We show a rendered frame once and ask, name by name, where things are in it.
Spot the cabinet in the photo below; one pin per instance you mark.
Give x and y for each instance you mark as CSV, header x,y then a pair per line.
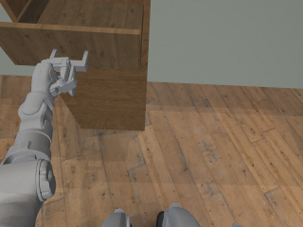
x,y
107,99

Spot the left robot forearm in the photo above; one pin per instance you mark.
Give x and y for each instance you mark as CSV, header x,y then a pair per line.
x,y
34,137

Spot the left robot hand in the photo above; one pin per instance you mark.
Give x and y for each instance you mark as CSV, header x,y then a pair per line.
x,y
45,80

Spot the robot right thigh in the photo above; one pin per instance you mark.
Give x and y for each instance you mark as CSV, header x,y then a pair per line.
x,y
179,217

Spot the handle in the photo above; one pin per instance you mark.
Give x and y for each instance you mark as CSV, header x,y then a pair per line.
x,y
80,66

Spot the left robot upper arm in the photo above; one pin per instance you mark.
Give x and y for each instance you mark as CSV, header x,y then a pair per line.
x,y
24,187

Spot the left robot shin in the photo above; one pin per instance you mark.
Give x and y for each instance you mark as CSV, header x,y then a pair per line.
x,y
119,210

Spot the drawer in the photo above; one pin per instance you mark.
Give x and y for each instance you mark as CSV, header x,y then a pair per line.
x,y
111,32

